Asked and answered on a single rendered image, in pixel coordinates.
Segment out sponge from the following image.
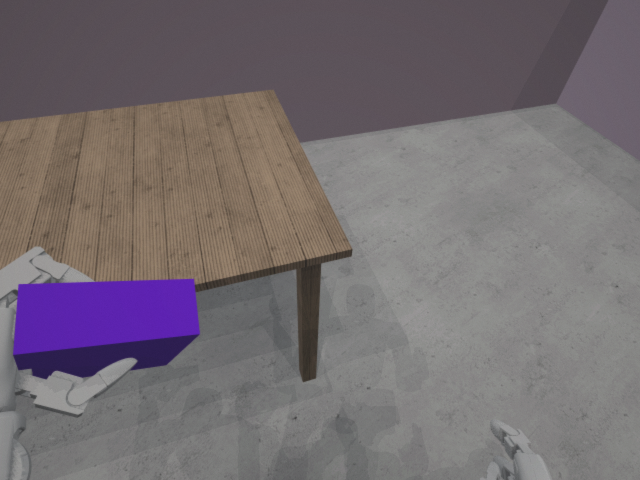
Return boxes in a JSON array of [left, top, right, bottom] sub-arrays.
[[13, 279, 200, 379]]

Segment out robot left forearm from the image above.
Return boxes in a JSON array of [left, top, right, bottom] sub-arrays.
[[0, 411, 32, 480]]

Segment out table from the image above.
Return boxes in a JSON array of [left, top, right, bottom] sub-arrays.
[[0, 90, 353, 382]]

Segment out robot left hand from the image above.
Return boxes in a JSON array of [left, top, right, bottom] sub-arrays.
[[0, 247, 138, 418]]

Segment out robot right hand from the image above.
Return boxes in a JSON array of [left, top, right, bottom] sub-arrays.
[[480, 419, 552, 480]]

